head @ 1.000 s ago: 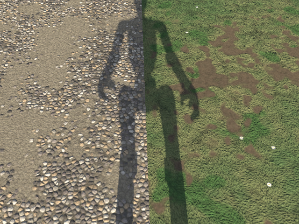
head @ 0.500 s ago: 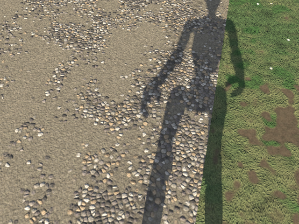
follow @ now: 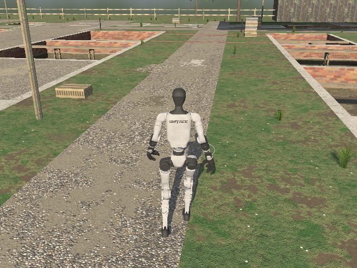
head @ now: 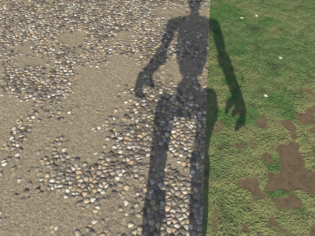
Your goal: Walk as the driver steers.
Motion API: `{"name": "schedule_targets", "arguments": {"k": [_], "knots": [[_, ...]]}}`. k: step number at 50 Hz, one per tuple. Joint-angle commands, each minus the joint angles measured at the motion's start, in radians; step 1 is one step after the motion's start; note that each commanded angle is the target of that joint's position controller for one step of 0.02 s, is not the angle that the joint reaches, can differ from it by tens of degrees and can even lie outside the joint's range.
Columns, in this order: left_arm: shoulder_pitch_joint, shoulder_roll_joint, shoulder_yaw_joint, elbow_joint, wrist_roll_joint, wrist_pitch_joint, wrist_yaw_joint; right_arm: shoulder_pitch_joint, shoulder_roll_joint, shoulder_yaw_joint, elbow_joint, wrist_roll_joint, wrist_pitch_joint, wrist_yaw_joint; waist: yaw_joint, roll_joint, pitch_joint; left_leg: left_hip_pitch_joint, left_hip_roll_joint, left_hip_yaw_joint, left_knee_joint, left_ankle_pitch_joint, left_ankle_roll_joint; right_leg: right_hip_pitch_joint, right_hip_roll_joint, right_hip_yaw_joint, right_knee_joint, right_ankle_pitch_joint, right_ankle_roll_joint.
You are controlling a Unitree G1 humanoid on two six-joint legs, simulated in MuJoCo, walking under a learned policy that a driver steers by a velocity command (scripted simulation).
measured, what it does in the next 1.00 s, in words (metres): walks ahead, turning right: left foot, then right foot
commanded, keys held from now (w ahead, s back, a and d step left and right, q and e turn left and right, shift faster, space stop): w+e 1.00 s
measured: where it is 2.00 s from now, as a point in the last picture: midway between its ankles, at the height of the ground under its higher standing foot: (258, 145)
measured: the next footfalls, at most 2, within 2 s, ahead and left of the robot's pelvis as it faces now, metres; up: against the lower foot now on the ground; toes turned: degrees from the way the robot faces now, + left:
left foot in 0.46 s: +0.44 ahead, +0.08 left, +0.00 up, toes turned -20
right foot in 0.98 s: +0.59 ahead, -0.28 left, +0.00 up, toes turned -37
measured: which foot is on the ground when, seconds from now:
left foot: up 0.00-0.44, down 0.46-0.98, up 1.00-1.00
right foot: down 0.00-0.46, up 0.48-0.96, down 0.98-1.00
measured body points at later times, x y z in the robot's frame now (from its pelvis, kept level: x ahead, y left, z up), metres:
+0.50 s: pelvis +0.29 +0.01 +0.01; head +0.31 +0.00 +0.46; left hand +0.40 +0.28 -0.11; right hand +0.45 -0.29 -0.05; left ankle +0.41 +0.09 -0.72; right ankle +0.12 -0.07 -0.68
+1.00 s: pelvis +0.51 -0.12 +0.00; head +0.54 -0.15 +0.44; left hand +0.84 -0.06 -0.07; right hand +0.36 -0.38 -0.13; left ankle +0.42 +0.09 -0.69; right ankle +0.56 -0.25 -0.72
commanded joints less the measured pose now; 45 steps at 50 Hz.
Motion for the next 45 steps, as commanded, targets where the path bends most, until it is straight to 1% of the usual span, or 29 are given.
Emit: {"name": "schedule_targets", "arguments": {"k": [1, 2, 3, 4, 5, 7, 8, 10, 13, 16, 19, 20, 21, 22, 23, 24, 25, 26, 27, 28, 29, 30, 31, 35, 37, 40, 43, 44, 45], "knots": [[0.275, 0.168, 0.054, -0.008, -0.003, -0.002, 0.016, -0.043, -0.133, -0.010, -0.134, 0.041, -0.076, 0.023, 0.134, -0.137, -0.240, -0.698, 0.009, -0.144, 0.503, 0.059, 0.024, 0.807, -0.337, 0.712, -0.320, -0.205, -0.238], [0.206, 0.155, 0.048, -0.029, 0.001, 0.000, 0.020, -0.099, -0.127, -0.005, -0.149, 0.031, -0.086, 0.017, 0.104, -0.020, -0.161, -0.666, 0.054, -0.129, 0.435, 0.138, 0.033, 0.652, -0.302, 0.604, -0.329, -0.107, -0.209], [0.157, 0.134, 0.041, -0.047, 0.006, 0.002, 0.022, -0.120, -0.129, -0.012, -0.155, 0.007, -0.087, 0.010, 0.069, 0.014, -0.105, -0.614, 0.081, -0.122, 0.355, 0.181, 0.025, 0.517, -0.272, 0.529, -0.344, 0.016, -0.203], [0.133, 0.118, 0.034, -0.061, 0.018, 0.002, 0.025, -0.105, -0.129, -0.017, -0.160, -0.003, -0.078, 0.007, 0.034, -0.008, -0.095, -0.546, 0.101, -0.128, 0.312, 0.205, 0.018, 0.438, -0.242, 0.481, -0.365, 0.098, -0.199], [0.123, 0.113, 0.034, -0.069, 0.017, 0.003, 0.028, -0.088, -0.119, -0.018, -0.163, -0.008, -0.068, 0.005, 0.016, -0.029, -0.087, -0.520, 0.106, -0.123, 0.272, 0.211, 0.007, 0.396, -0.222, 0.451, -0.382, 0.140, -0.203], [0.137, 0.127, 0.038, -0.071, 0.009, 0.000, 0.037, -0.080, -0.093, -0.014, -0.168, -0.012, -0.049, 0.000, 0.005, -0.041, -0.070, -0.511, 0.106, -0.098, 0.196, 0.233, -0.023, 0.328, -0.201, 0.386, -0.398, 0.228, -0.210], [0.152, 0.141, 0.042, -0.068, 0.007, 0.000, 0.044, -0.105, -0.084, -0.012, -0.179, -0.014, -0.042, -0.003, 0.009, -0.040, -0.057, -0.521, 0.101, -0.088, 0.145, 0.272, -0.039, 0.304, -0.191, 0.360, -0.403, 0.257, -0.208], [0.183, 0.159, 0.049, -0.062, 0.001, 0.004, 0.056, -0.182, -0.068, -0.005, -0.202, -0.015, -0.040, -0.006, 0.034, -0.044, -0.039, -0.530, 0.085, -0.079, 0.009, 0.398, -0.059, 0.282, -0.162, 0.323, -0.403, 0.259, -0.183], [0.229, 0.159, 0.049, -0.049, -0.008, 0.019, 0.069, -0.292, -0.041, 0.004, -0.225, -0.008, -0.049, 0.003, 0.080, -0.072, -0.038, -0.465, 0.038, -0.072, -0.209, 0.566, -0.065, 0.273, -0.117, 0.296, -0.371, 0.195, -0.133], [0.276, 0.161, 0.050, -0.037, -0.012, 0.032, 0.074, -0.372, -0.053, 0.002, -0.246, 0.007, -0.061, 0.018, 0.110, -0.088, -0.034, -0.423, 0.003, -0.077, -0.317, 0.594, -0.062, 0.316, -0.137, 0.358, -0.328, 0.140, -0.121], [0.281, 0.158, 0.051, -0.038, -0.011, 0.045, 0.081, -0.380, -0.088, -0.013, -0.254, 0.013, -0.077, 0.031, 0.095, -0.104, -0.036, -0.391, -0.011, -0.103, -0.398, 0.502, -0.036, 0.410, -0.171, 0.456, -0.249, 0.113, -0.106], [0.267, 0.161, 0.054, -0.043, -0.008, 0.048, 0.082, -0.351, -0.100, -0.020, -0.249, 0.015, -0.081, 0.031, 0.076, -0.123, -0.040, -0.351, -0.011, -0.102, -0.412, 0.462, -0.020, 0.422, -0.178, 0.479, -0.220, 0.134, -0.097], [0.244, 0.152, 0.052, -0.051, -0.007, 0.051, 0.082, -0.282, -0.113, -0.029, -0.231, 0.015, -0.086, 0.028, 0.034, -0.132, -0.062, -0.254, -0.012, -0.087, -0.452, 0.463, 0.004, 0.413, -0.160, 0.480, -0.170, 0.173, -0.081], [0.225, 0.120, 0.041, -0.066, -0.002, 0.048, 0.078, -0.177, -0.144, -0.044, -0.213, 0.005, -0.091, 0.021, -0.020, -0.118, -0.139, -0.068, 0.036, -0.109, -0.460, 0.473, 0.046, 0.365, -0.113, 0.442, -0.044, 0.212, -0.050], [0.222, 0.063, 0.020, -0.090, 0.016, 0.043, 0.073, -0.016, -0.204, -0.060, -0.201, -0.009, -0.089, 0.010, -0.085, -0.009, -0.283, 0.203, 0.214, -0.277, -0.435, 0.429, 0.115, 0.228, -0.046, 0.349, 0.233, 0.055, -0.011], [0.379, 0.009, 0.001, -0.115, -0.011, 0.032, 0.071, 0.054, -0.268, -0.076, -0.162, -0.015, -0.074, 0.015, -0.011, 0.334, -0.382, 0.495, 0.430, -0.726, -0.495, 0.273, 0.287, -0.134, 0.080, 0.228, 0.528, -0.440, 0.048], [0.373, 0.118, 0.018, -0.087, -0.025, 0.031, 0.074, 0.037, -0.171, -0.059, -0.175, 0.007, -0.067, 0.018, -0.035, 0.241, -0.314, 0.449, 0.441, -0.797, -0.536, 0.071, 0.273, -0.260, -0.015, 0.240, 0.662, -0.421, 0.062], [0.258, 0.171, 0.034, -0.097, -0.017, 0.037, 0.073, -0.001, -0.109, -0.042, -0.184, 0.009, -0.061, 0.013, -0.065, 0.131, -0.183, 0.326, 0.388, -0.627, -0.552, 0.087, 0.223, -0.283, -0.049, 0.222, 0.694, -0.320, 0.071], [0.202, 0.159, 0.036, -0.111, -0.006, 0.042, 0.073, -0.048, -0.096, -0.034, -0.185, 0.000, -0.055, 0.014, -0.048, 0.059, -0.107, 0.201, 0.340, -0.496, -0.573, 0.207, 0.193, -0.253, -0.081, 0.191, 0.677, -0.245, 0.080], [0.167, 0.146, 0.038, -0.126, 0.003, 0.042, 0.069, -0.077, -0.079, -0.027, -0.177, -0.002, -0.051, 0.015, -0.030, 0.056, -0.051, 0.112, 0.300, -0.410, -0.600, 0.301, 0.184, -0.238, -0.104, 0.187, 0.634, -0.199, 0.085], [0.169, 0.127, 0.039, -0.132, -0.003, 0.046, 0.062, -0.092, -0.069, -0.022, -0.171, -0.008, -0.052, 0.015, -0.007, 0.083, -0.030, 0.048, 0.269, -0.332, -0.628, 0.354, 0.170, -0.198, -0.128, 0.178, 0.607, -0.173, 0.085], [0.179, 0.105, 0.036, -0.134, -0.010, 0.052, 0.058, -0.097, -0.067, -0.023, -0.163, -0.006, -0.055, 0.016, 0.004, 0.106, -0.023, 0.012, 0.252, -0.280, -0.654, 0.382, 0.169, -0.175, -0.137, 0.161, 0.588, -0.159, 0.086], [0.179, 0.084, 0.032, -0.138, -0.011, 0.057, 0.055, -0.096, -0.071, -0.025, -0.153, -0.001, -0.059, 0.019, 0.009, 0.111, -0.020, -0.007, 0.249, -0.239, -0.673, 0.417, 0.178, -0.173, -0.142, 0.148, 0.573, -0.150, 0.091], [0.112, 0.062, 0.025, -0.167, -0.001, 0.064, 0.051, -0.088, -0.122, -0.042, -0.111, -0.001, -0.062, 0.017, 0.009, 0.075, -0.007, 0.008, 0.266, -0.113, -0.707, 0.567, 0.198, -0.226, -0.161, 0.142, 0.439, -0.029, 0.112], [0.071, 0.058, 0.021, -0.172, -0.003, 0.058, 0.041, -0.090, -0.135, -0.043, -0.097, 0.001, -0.056, 0.014, -0.004, 0.067, -0.004, 0.026, 0.249, -0.038, -0.706, 0.602, 0.180, -0.211, -0.159, 0.123, 0.328, 0.079, 0.108], [-0.035, 0.040, 0.013, -0.198, -0.003, 0.047, 0.021, -0.059, -0.157, -0.045, -0.070, 0.008, -0.045, 0.009, -0.045, 0.057, 0.021, 0.050, 0.242, 0.044, -0.699, 0.608, 0.155, -0.169, -0.142, 0.069, 0.166, 0.187, 0.090], [-0.108, 0.044, 0.012, -0.234, -0.008, 0.047, 0.004, -0.021, -0.183, -0.052, -0.044, 0.022, -0.030, 0.009, -0.062, 0.061, 0.047, 0.125, 0.272, 0.079, -0.678, 0.636, 0.138, -0.162, -0.127, 0.029, 0.077, 0.142, 0.063], [-0.119, 0.051, 0.015, -0.245, -0.008, 0.048, -0.001, -0.017, -0.192, -0.054, -0.038, 0.027, -0.024, 0.008, -0.058, 0.065, 0.050, 0.153, 0.283, 0.092, -0.656, 0.689, 0.130, -0.153, -0.118, 0.014, 0.056, 0.100, 0.047], [-0.112, 0.062, 0.021, -0.251, -0.006, 0.049, -0.004, -0.020, -0.203, -0.058, -0.036, 0.031, -0.017, 0.007, -0.042, 0.075, 0.041, 0.173, 0.287, 0.112, -0.614, 0.815, 0.119, -0.117, -0.097, -0.009, 0.038, 0.048, 0.028]]}}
